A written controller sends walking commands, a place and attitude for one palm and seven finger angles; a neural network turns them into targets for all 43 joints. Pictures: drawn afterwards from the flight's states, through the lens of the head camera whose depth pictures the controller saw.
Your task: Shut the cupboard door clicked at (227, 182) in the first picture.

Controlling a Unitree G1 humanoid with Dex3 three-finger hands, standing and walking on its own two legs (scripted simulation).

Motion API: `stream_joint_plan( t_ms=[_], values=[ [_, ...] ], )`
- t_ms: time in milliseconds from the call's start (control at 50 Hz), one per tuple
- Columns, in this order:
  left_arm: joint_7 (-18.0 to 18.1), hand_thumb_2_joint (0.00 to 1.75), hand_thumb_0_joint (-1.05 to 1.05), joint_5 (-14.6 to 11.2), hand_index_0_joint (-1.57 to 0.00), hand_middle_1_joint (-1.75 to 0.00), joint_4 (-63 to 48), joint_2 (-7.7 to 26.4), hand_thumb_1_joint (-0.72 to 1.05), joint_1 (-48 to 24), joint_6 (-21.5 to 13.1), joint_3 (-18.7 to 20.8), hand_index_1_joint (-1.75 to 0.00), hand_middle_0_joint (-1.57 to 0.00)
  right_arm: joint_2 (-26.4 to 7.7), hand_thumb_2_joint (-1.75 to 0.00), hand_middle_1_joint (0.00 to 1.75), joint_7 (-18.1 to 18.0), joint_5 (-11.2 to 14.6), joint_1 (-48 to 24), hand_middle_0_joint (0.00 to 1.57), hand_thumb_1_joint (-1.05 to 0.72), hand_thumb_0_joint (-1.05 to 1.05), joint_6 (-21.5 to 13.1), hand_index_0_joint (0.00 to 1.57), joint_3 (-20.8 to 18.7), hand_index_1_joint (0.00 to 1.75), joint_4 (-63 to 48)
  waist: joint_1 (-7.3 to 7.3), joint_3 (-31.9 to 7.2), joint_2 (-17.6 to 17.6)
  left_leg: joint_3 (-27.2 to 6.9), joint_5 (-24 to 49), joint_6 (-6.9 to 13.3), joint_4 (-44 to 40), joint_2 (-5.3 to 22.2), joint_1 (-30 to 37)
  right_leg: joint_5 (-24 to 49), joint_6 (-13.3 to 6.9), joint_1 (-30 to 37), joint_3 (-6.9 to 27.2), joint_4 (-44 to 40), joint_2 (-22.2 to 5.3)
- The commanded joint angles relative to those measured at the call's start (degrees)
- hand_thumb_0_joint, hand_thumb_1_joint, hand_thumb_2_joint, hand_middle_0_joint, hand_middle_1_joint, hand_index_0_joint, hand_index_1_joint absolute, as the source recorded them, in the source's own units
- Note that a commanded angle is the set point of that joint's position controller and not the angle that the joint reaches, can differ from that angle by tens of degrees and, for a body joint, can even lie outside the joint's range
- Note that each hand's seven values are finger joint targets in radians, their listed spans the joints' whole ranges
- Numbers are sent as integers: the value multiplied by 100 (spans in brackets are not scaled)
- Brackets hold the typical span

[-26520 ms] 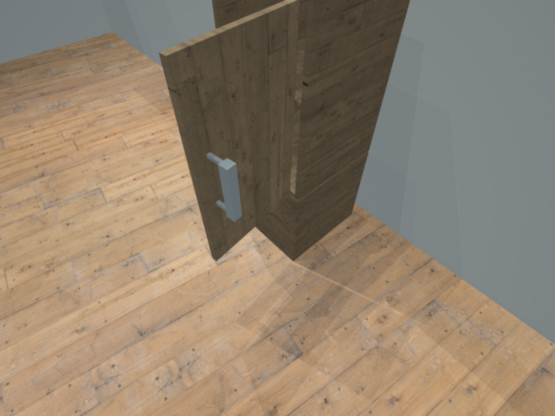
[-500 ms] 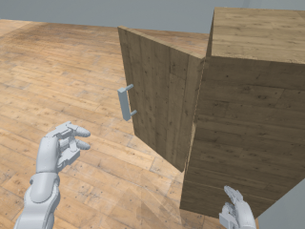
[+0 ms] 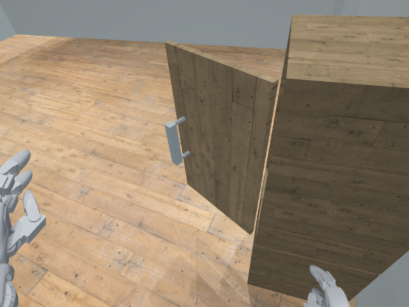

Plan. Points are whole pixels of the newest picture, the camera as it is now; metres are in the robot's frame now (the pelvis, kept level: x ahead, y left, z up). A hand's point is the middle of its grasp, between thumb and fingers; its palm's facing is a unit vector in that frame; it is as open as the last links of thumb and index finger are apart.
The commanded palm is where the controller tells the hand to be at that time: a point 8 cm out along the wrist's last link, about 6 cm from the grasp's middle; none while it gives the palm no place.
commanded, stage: draw the hand back to the body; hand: left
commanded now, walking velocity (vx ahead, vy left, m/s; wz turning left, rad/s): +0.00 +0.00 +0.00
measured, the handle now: (179, 140) +0.62 +0.18 -0.06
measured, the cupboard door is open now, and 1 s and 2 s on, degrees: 60 60 60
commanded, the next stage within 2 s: step back with the hand held close in 0.22 s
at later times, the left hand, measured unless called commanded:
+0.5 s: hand (53, 215) +0.19 +0.26 +0.16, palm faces +0.44 -0.78 -0.44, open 7.4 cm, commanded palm +0.13 +0.30 +0.17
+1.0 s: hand (21, 250) +0.14 +0.28 +0.15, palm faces +0.46 -0.77 -0.44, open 7.4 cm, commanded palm +0.08 +0.31 +0.17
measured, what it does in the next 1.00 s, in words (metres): shifts its weight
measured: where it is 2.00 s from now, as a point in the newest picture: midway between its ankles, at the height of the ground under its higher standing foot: outside the picture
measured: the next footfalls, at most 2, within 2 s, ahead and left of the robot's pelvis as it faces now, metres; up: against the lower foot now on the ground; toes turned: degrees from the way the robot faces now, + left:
right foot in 1.38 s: -0.05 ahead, -0.12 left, +0.00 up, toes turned +4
left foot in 1.80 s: -0.10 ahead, +0.10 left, +0.00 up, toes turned +0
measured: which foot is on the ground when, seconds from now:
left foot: down 0.00-1.00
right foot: down 0.00-1.00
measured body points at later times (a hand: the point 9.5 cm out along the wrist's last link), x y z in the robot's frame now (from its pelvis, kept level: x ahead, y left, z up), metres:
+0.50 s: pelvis -0.01 +0.00 +0.00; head -0.01 -0.02 +0.45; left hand +0.17 +0.30 +0.18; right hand +0.16 -0.24 -0.09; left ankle -0.03 +0.10 -0.74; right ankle +0.01 -0.12 -0.74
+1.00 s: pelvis -0.07 +0.02 -0.02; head -0.07 +0.02 +0.43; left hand +0.11 +0.32 +0.17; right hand +0.11 -0.22 -0.09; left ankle -0.03 +0.10 -0.74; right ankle +0.01 -0.12 -0.74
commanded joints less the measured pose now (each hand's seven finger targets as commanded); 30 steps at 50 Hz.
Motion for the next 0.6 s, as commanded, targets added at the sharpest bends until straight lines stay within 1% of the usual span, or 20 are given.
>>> stream_joint_plan(
  t_ms=[0, 40, 60, 100, 160, 180, 260, 280, 320, 340, 360, 380, 400, 440, 480, 500, 520, 540, 560, 580],
  values=[
    [103, 90, 0, 49, -20, -30, -1087, 1072, 90, -788, -392, 470, -30, -20, -547, -90, 30, -71, 16, -768, 20, -90, 0, -384, 20, -213, 30, -937, -84, -338, -260, -86, 1051, -49, -536, 216, -579, 358, -78, 316, 155, -304, -33],
    [124, 90, 0, 60, -20, -30, -1302, 1157, 90, -809, -424, 534, -30, -20, -519, -90, 30, -82, 0, -799, 20, -90, 0, -428, 20, -205, 30, -957, -41, -554, -135, -86, 1177, -50, -509, 195, -526, 505, -79, 448, 166, -256, -35],
    [134, 90, 0, 65, -20, -30, -1391, 1272, 90, -777, -443, 611, -30, -20, -534, -90, 30, -82, -5, -815, 20, -90, 0, -468, 20, -200, 30, -928, -26, -623, 29, -90, 1185, -57, -492, 190, -534, 524, -90, 519, 201, -280, -41],
    [160, 90, 0, 73, -20, -30, -1470, 1253, 90, -648, -470, 625, -30, -20, -471, -90, 30, -83, -15, -836, 20, -90, 0, -522, 20, -173, 30, -939, 2, -571, 148, -74, 1282, -78, -487, 174, -583, 655, -99, 562, 181, -242, -44],
    [158, 90, 0, 83, -20, -30, -1408, 1294, 90, -573, -457, 692, -30, -20, -487, -90, 30, -72, -5, -812, 20, -90, 0, -550, 20, -182, 30, -890, -18, -385, 61, -78, 1336, -109, -488, 209, -639, 671, -105, 483, 186, -298, -6],
    [142, 90, 0, 53, -20, -30, -1301, 1166, 90, -527, -447, 615, -30, -20, -437, -90, 30, -74, -5, -812, 20, -90, 0, -540, 20, -164, 30, -901, -26, -212, -7, -47, 1300, -98, -505, 209, -675, 663, -96, 422, 186, -311, -18],
    [80, 90, 0, 22, -20, -30, -852, 1089, 90, -470, -404, 622, -30, -20, -462, -90, 30, -66, 20, -808, 20, -90, 0, -470, 20, -191, 30, -866, -43, 176, -206, -17, 1039, -72, -556, 238, -768, 363, -89, 208, 221, -479, -2],
    [63, 90, 0, 22, -20, -30, -936, 1044, 90, -563, -429, 553, -30, -20, -461, -90, 30, -51, 27, -796, 20, -90, 0, -458, 20, -191, 30, -887, -71, 105, -188, -14, 973, -75, -569, 232, -732, 283, -82, 218, 230, -462, -20],
    [57, 90, 0, 8, -20, -30, -913, 1066, 90, -562, -450, 584, -30, -20, -471, -90, 30, -49, 18, -802, 20, -90, 0, -447, 20, -209, 30, -898, -53, -13, -249, 1, 958, -46, -565, 224, -701, 285, -67, 265, 234, -461, -22],
    [118, 90, 0, 47, -20, -30, -1204, 1542, 90, -1147, -674, 1047, -30, -20, -696, -90, 30, -13, 79, -763, 20, -90, 0, -304, 20, -289, 30, -1088, -331, 180, -219, -77, 367, 49, -198, 314, -1136, 173, -134, -304, 1032, -843, -355],
    [139, 90, 0, 98, -20, -30, -1145, 1625, 90, -1081, -776, 1127, -30, -20, -621, -90, 30, -13, 58, -720, 20, -90, 0, -239, 20, -277, 30, -1005, -332, 108, -401, -204, 188, 50, -4, 269, -1159, 30, -241, -362, 1185, -960, -591],
    [112, 90, 0, 92, -20, -30, -897, 1229, 90, -509, -754, 784, -30, -20, -621, -90, 30, -9, 29, -738, 20, -90, 0, -192, 20, -302, 30, -969, -378, 14, -568, -173, 269, 54, 197, 253, -1000, 47, -289, -566, 1268, -1025, -725],
    [112, 90, 0, 117, -20, -30, -1014, 1142, 90, -422, -783, 653, -30, -20, -619, -90, 30, 22, 20, -733, 20, -90, 0, -142, 20, -308, 30, -1003, -385, -139, -704, -171, 292, 43, 291, 236, -1000, 27, -312, -600, 1275, -1002, -796],
    [160, 90, 0, 106, -20, -30, -1153, 1168, 90, -148, -848, 693, -30, -20, -635, -90, 30, 33, 23, -683, 20, -90, 0, -78, 20, -344, 30, -1055, -397, -574, -516, -186, 477, 29, 293, 259, -967, 311, -347, -429, 1190, -779, -864],
    [211, 90, 0, 85, -20, -30, -1382, 1285, 90, 107, -896, 844, -30, -20, -646, -90, 30, 4, 34, -697, 20, -90, 0, -11, 20, -371, 30, -1112, -401, -935, -351, -250, 871, 3, 155, 338, -969, 914, -315, -186, 1000, -387, -801],
    [246, 90, 0, 72, -20, -30, -1532, 1362, 90, 204, -911, 944, -30, -20, -679, -90, 30, -12, 31, -701, 20, -90, 0, 37, 20, -388, 30, -1174, -396, -1099, -205, -312, 1257, -18, 53, 404, -1020, 1336, -274, 1, 856, -97, -685],
    [259, 90, 0, 51, -20, -30, -1651, 1416, 90, 266, -913, 1009, -30, -20, -697, -90, 30, -29, 43, -728, 20, -90, 0, 72, 20, -407, 30, -1239, -390, -1174, -173, -366, 1647, -34, -2, 471, -1047, 1686, -199, 71, 730, 136, -550],
    [280, 90, 0, 45, -20, -30, -1739, 1519, 90, 332, -917, 1132, -30, -20, -705, -90, 30, -54, 37, -747, 20, -90, 0, 116, 20, -418, 30, -1289, -383, -1280, -70, -390, 2074, -50, -4, 533, -1128, 2057, -143, 211, 621, 367, -461],
    [288, 90, 0, 35, -20, -30, -1769, 1695, 90, 401, -898, 1311, -30, -20, -714, -90, 30, -78, 34, -777, 20, -90, 0, 153, 20, -421, 30, -1307, -346, -1375, -71, -422, 2368, -76, 18, 565, -1192, 2316, -112, 314, 577, 516, -419],
    [281, 90, 0, 18, -20, -30, -1814, 1602, 90, 468, -891, 1271, -30, -20, -676, -90, 30, -87, 45, -742, 20, -90, 0, 203, 20, -427, 30, -1372, -353, -1442, -81, -433, 2734, -118, 71, 607, -1270, 2605, -107, 432, 530, 705, -398]
  ],
)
